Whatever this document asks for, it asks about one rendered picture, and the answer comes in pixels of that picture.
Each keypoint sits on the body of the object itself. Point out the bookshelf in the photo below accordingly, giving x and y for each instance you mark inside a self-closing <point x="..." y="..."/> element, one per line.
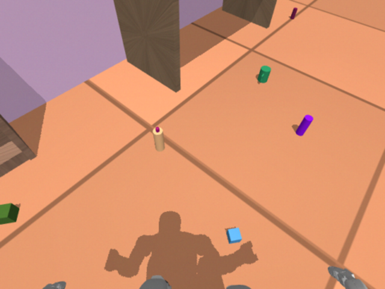
<point x="13" y="150"/>

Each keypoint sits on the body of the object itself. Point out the right robot hand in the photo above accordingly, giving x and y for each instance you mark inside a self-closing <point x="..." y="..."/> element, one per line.
<point x="346" y="278"/>

